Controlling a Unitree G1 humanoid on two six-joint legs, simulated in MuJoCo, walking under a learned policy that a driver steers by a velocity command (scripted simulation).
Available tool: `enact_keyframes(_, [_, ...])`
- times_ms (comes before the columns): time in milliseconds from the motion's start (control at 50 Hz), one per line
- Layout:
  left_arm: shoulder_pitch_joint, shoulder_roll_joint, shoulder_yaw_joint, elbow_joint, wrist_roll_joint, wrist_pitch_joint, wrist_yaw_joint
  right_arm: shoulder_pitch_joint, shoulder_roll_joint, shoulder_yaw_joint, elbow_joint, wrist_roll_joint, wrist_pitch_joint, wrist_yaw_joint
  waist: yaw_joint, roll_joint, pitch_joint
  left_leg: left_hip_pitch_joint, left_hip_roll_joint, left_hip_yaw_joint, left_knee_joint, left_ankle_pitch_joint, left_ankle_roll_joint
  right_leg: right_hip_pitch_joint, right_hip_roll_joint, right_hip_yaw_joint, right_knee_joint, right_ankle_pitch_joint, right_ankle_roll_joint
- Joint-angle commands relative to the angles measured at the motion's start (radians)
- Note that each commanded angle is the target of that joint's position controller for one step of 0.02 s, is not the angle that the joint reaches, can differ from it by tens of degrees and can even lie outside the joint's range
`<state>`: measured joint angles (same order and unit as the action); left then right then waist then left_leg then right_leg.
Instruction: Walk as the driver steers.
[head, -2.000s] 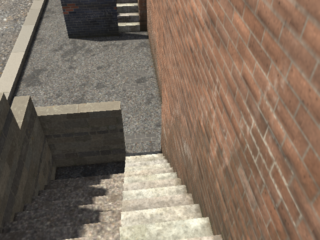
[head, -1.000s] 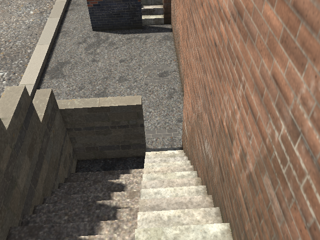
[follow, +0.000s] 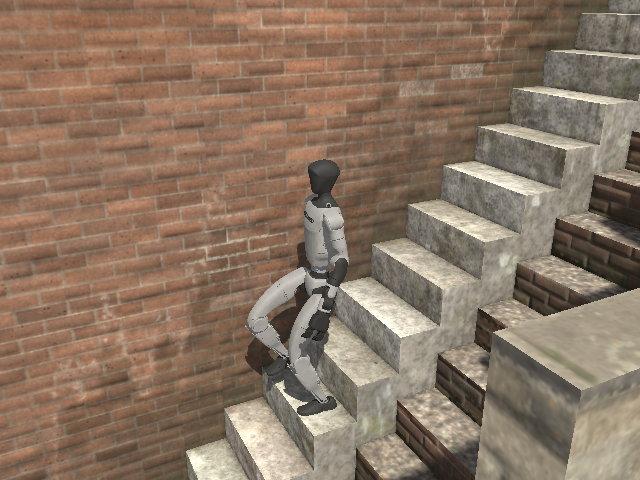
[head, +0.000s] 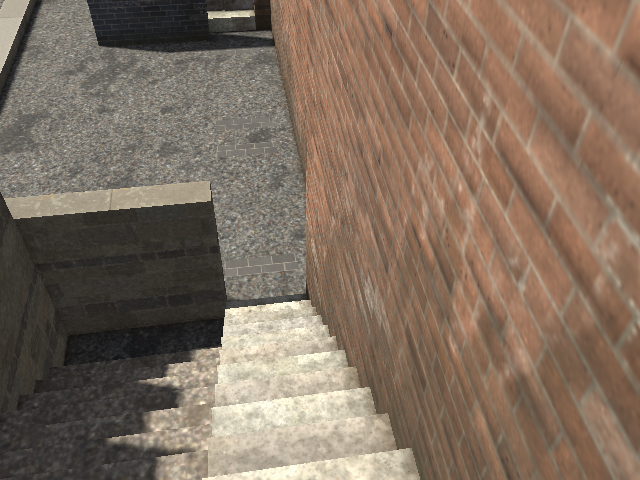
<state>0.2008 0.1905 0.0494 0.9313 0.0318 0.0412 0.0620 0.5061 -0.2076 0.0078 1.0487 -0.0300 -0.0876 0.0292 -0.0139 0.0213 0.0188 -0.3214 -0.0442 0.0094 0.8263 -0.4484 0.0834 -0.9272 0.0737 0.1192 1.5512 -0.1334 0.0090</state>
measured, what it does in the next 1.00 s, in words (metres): goes down: right foot 0.20 m lower, then left foot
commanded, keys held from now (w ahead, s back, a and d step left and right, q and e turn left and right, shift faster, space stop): w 0.08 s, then no key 0.92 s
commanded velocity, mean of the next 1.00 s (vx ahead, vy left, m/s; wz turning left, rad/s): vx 0.16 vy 0.00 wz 0.00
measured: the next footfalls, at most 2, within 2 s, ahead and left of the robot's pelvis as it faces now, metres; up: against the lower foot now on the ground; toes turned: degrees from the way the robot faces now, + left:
right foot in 0.36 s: +0.30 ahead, -0.19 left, -0.20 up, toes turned -3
left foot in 0.90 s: +0.26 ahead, +0.09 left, -0.21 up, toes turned -6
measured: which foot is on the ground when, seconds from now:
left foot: down 0.00-0.38, up 0.40-0.88, down 0.90-1.00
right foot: up 0.00-0.34, down 0.36-1.00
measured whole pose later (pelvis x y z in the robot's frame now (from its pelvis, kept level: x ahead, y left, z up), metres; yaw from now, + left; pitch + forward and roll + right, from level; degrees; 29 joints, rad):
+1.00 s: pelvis +0.22 -0.03 -0.18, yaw +2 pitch -3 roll +0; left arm 0.37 0.24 -0.03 0.92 0.00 0.00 0.03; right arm 0.22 -0.20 0.04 0.85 -0.02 0.06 0.05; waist 0.01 -0.03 -0.01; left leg -0.19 -0.06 -0.12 0.54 -0.29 0.00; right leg -0.24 -0.10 -0.06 0.53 -0.23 0.04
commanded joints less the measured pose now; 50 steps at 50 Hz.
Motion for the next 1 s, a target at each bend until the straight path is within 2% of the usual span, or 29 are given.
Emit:
enact_keyframes(20, [0.159,0.022,0.006,0.008,0.007,0.020,-0.008,-0.113,-0.176,-0.033,-0.064,0.003,-0.030,0.013,0.129,0.092,0.011,-0.258,0.241,-0.335,-0.314,0.364,0.105,0.286,-0.035,-0.094,-0.226,0.321,0.007])
enact_keyframes(80, [-0.112,0.082,0.030,-0.087,0.006,-0.010,-0.029,0.016,-0.142,-0.027,-0.020,0.013,-0.036,-0.006,-0.026,0.146,0.132,0.035,0.201,-0.394,-0.267,-0.032,0.139,-0.002,-0.055,0.014,-0.563,0.466,-0.015])
enact_keyframes(120, [-0.185,0.075,0.028,-0.102,-0.013,-0.024,-0.021,0.083,-0.153,-0.029,0.006,0.015,-0.031,-0.015,-0.070,0.199,0.172,0.203,0.232,-0.437,-0.261,0.022,0.179,-0.121,-0.070,0.066,-0.691,0.369,0.001])
enact_keyframes(140, [-0.202,0.079,0.028,-0.106,-0.002,-0.043,-0.033,0.035,-0.121,-0.021,-0.010,0.024,-0.026,-0.028,-0.039,0.126,0.176,0.138,0.237,-0.423,-0.225,0.006,0.185,-0.016,-0.134,0.072,-0.841,0.507,0.015])
enact_keyframes(160, [-0.199,0.062,0.024,-0.093,-0.013,-0.052,-0.047,0.007,-0.122,-0.021,-0.031,0.015,-0.017,-0.029,-0.040,0.040,0.144,-0.006,0.217,-0.357,-0.205,-0.078,0.166,0.186,-0.121,0.002,-0.910,0.631,0.013])
enact_keyframes(220, [-0.117,0.021,0.009,-0.042,-0.058,-0.067,-0.067,0.043,-0.080,-0.019,-0.031,-0.015,0.035,-0.045,-0.115,0.007,0.151,-0.103,0.127,-0.244,-0.117,-0.061,0.144,0.507,-0.117,-0.088,-1.147,0.678,0.052])
enact_keyframes(260, [-0.077,0.063,0.014,-0.021,-0.057,-0.074,-0.060,0.048,-0.054,-0.016,-0.032,-0.024,0.058,-0.060,-0.157,0.032,0.205,-0.003,0.118,-0.291,-0.059,0.019,0.142,0.494,-0.214,-0.037,-1.376,0.718,0.044])
enact_keyframes(300, [0.047,0.095,0.021,0.027,-0.043,-0.085,-0.040,0.046,-0.073,-0.024,-0.043,-0.057,0.081,-0.060,-0.153,-0.010,0.171,0.036,0.083,-0.292,0.095,0.147,0.136,0.657,-0.264,-0.038,-1.538,0.765,0.041])
enact_keyframes(340, [0.274,0.160,0.045,0.095,-0.026,-0.092,-0.018,0.054,-0.134,-0.041,-0.035,-0.026,0.082,-0.051,-0.068,-0.084,0.081,-0.033,0.047,-0.212,0.372,0.109,0.114,0.905,-0.254,-0.124,-1.531,0.766,0.062])
enact_keyframes(360, [0.348,0.210,0.052,0.107,-0.005,-0.101,-0.021,0.076,-0.126,-0.045,-0.037,-0.006,0.091,-0.041,-0.023,-0.139,0.016,-0.070,-0.014,-0.174,0.577,-0.142,0.106,0.997,-0.304,-0.112,-1.496,0.803,0.073])
enact_keyframes(380, [0.392,0.241,0.049,0.111,-0.008,-0.095,-0.037,0.130,-0.080,-0.052,-0.014,0.006,0.100,-0.032,-0.038,-0.198,-0.084,-0.194,-0.092,-0.100,0.855,-0.448,0.085,1.133,-0.343,-0.103,-1.238,0.989,0.078])
enact_keyframes(400, [0.402,0.212,0.028,0.082,-0.023,-0.086,-0.040,0.220,-0.017,-0.056,-0.002,0.019,0.125,-0.037,-0.071,-0.225,-0.142,-0.460,-0.156,-0.012,1.176,-0.703,0.062,1.322,-0.411,-0.116,-0.899,1.222,0.046])
enact_keyframes(420, [0.406,0.202,0.022,0.076,-0.075,-0.076,-0.053,0.183,0.001,-0.036,-0.024,0.019,0.140,-0.044,-0.044,-0.239,-0.183,-0.643,-0.098,0.006,1.305,-0.686,0.057,1.338,-0.488,-0.034,-0.837,1.058,-0.030])
enact_keyframes(440, [0.373,0.250,0.030,0.062,-0.116,-0.071,-0.028,0.044,0.014,-0.022,-0.103,-0.012,0.161,-0.047,-0.010,-0.276,-0.200,-0.698,-0.051,-0.031,1.250,-0.447,0.013,1.208,-0.610,0.184,-1.057,0.424,-0.167])
enact_keyframes(460, [0.279,0.207,0.013,0.022,-0.115,-0.061,-0.003,-0.107,-0.027,-0.031,-0.130,-0.059,0.175,-0.043,0.010,-0.179,-0.123,-0.684,-0.044,-0.043,1.249,-0.259,-0.003,1.011,-0.551,0.178,-1.225,-0.090,-0.163])
enact_keyframes(480, [0.266,0.162,-0.024,0.005,-0.098,-0.063,0.021,-0.175,-0.046,-0.036,-0.150,-0.055,0.191,-0.039,0.018,-0.191,-0.061,-0.614,-0.047,-0.065,1.227,-0.199,-0.026,0.850,-0.562,0.193,-1.238,-0.002,-0.176])
enact_keyframes(520, [0.300,0.090,-0.071,-0.004,-0.063,-0.072,0.041,-0.190,-0.053,-0.030,-0.138,-0.048,0.215,-0.041,0.000,-0.075,0.021,-0.550,-0.075,-0.128,1.076,0.024,-0.054,0.647,-0.449,0.032,-1.162,0.132,-0.125])
enact_keyframes(580, [0.297,0.094,-0.094,-0.003,-0.073,-0.088,0.044,-0.226,-0.025,-0.021,-0.180,-0.047,0.233,-0.072,-0.020,-0.206,-0.020,-0.640,-0.129,-0.144,1.162,0.103,-0.109,0.649,-0.381,0.029,-1.026,0.464,-0.076])
enact_keyframes(600, [0.315,0.068,-0.113,-0.018,-0.080,-0.087,0.049,-0.238,-0.010,-0.013,-0.191,-0.024,0.247,-0.069,-0.028,-0.153,-0.010,-0.605,-0.131,-0.172,1.049,0.161,-0.132,0.577,-0.362,0.013,-1.054,0.330,-0.074])
enact_keyframes(660, [0.282,0.055,-0.138,-0.049,-0.068,-0.078,0.060,-0.335,0.012,-0.002,-0.250,-0.009,0.270,-0.052,-0.024,-0.159,0.001,-0.602,-0.120,-0.212,0.882,0.228,-0.195,0.541,-0.355,0.083,-1.112,-0.105,-0.099])
enact_keyframes(680, [0.252,0.041,-0.151,-0.059,-0.063,-0.081,0.065,-0.364,0.005,0.000,-0.255,-0.004,0.271,-0.054,-0.016,-0.229,0.013,-0.560,-0.128,-0.187,0.862,0.261,-0.219,0.511,-0.321,0.050,-1.169,-0.196,-0.106])
enact_keyframes(760, [0.215,0.097,-0.140,-0.077,-0.049,-0.101,0.069,-0.466,-0.046,-0.009,-0.294,-0.009,0.255,-0.037,0.009,-0.189,0.058,-0.323,-0.051,-0.197,0.461,0.333,-0.211,0.484,-0.355,0.081,-1.270,-0.406,-0.103])
enact_keyframes(780, [0.163,0.081,-0.146,-0.085,-0.044,-0.108,0.053,-0.454,-0.049,-0.004,-0.293,0.000,0.245,-0.019,-0.004,-0.211,0.054,-0.177,-0.003,-0.161,0.319,0.342,-0.197,0.421,-0.349,0.060,-1.305,-0.472,-0.110])
enact_keyframes(840, [0.128,0.130,-0.118,-0.090,-0.038,-0.097,0.008,-0.307,-0.063,0.002,-0.254,-0.003,0.223,0.031,-0.025,-0.322,0.054,0.282,-0.031,-0.034,-0.023,0.099,-0.106,0.261,-0.287,-0.038,-1.375,-0.703,-0.090])
enact_keyframes(860, [0.176,0.131,-0.108,-0.070,-0.015,-0.062,-0.004,-0.292,-0.075,0.007,-0.253,0.021,0.206,0.037,-0.029,-0.272,0.124,0.200,0.011,-0.091,-0.350,-0.074,-0.063,0.402,-0.291,0.002,-1.315,-0.742,-0.115])
enact_keyframes(880, [0.273,0.127,-0.092,-0.028,-0.012,-0.044,-0.009,-0.295,-0.079,0.009,-0.237,0.015,0.196,0.034,0.011,-0.176,0.179,0.263,0.039,-0.137,-0.475,0.032,-0.045,0.372,-0.293,0.025,-1.267,-0.658,-0.089])
enact_keyframes(920, [0.316,0.141,-0.066,-0.048,-0.027,-0.053,-0.031,-0.370,-0.097,0.008,-0.263,0.019,0.163,0.027,0.085,0.048,0.224,0.158,0.124,-0.318,-0.383,0.304,-0.016,0.412,-0.232,-0.081,-1.209,-0.254,-0.028])
enact_keyframes(960, [0.259,0.164,-0.041,-0.017,-0.030,-0.055,-0.044,-0.328,-0.074,0.010,-0.261,0.009,0.126,0.031,0.020,0.052,0.127,-0.008,0.130,-0.329,-0.479,0.292,-0.011,0.657,-0.205,-0.129,-1.089,-0.179,-0.008])
enact_keyframes(1000, [0.186,0.116,-0.043,-0.037,-0.040,-0.032,-0.042,-0.338,-0.095,0.009,-0.263,0.009,0.100,0.011,0.051,0.108,0.062,-0.017,0.114,-0.333,-0.520,0.203,-0.011,0.746,-0.205,-0.143,-1.105,-0.141,-0.004])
